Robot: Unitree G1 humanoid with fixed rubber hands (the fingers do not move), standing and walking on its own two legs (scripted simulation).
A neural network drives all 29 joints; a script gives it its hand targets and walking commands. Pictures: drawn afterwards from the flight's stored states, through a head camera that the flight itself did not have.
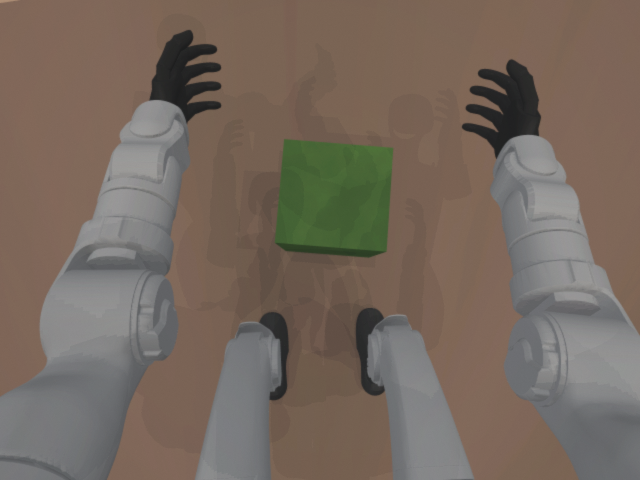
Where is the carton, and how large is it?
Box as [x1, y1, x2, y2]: [275, 139, 392, 257]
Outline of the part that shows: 284,139 275,242 285,250 368,257 386,251 392,148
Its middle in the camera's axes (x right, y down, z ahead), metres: +0.03 -0.08 +0.86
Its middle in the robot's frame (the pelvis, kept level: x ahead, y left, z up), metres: +0.48 -0.03 -0.51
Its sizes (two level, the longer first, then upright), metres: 0.210 0.200 0.250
